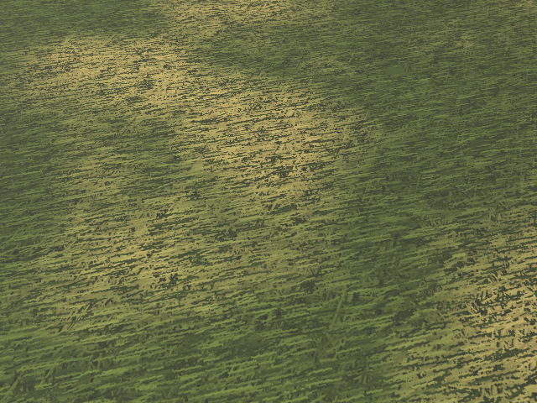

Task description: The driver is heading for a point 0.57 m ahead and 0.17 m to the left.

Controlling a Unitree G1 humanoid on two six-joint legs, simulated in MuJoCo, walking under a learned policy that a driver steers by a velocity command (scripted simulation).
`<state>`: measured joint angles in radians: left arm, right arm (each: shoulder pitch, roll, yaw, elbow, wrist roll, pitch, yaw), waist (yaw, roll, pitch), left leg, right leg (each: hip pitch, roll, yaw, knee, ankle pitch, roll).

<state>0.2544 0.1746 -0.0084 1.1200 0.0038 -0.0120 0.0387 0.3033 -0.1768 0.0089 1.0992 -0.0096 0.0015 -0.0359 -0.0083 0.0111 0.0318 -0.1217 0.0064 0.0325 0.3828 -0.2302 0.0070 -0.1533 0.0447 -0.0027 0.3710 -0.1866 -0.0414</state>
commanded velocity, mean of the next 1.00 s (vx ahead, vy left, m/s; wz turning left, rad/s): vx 0.25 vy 0.00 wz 0.04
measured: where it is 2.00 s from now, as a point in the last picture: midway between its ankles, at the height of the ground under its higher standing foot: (265, 377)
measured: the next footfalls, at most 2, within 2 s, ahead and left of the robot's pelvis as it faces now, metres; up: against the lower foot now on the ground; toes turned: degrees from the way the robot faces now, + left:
right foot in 0.96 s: +0.38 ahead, -0.07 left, +0.00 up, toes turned +0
left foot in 1.48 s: +0.62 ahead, +0.16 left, +0.00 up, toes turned +22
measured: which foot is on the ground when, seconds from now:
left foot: down 0.00-0.96, up 0.98-1.00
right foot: down 0.00-0.56, up 0.58-0.94, down 0.96-1.00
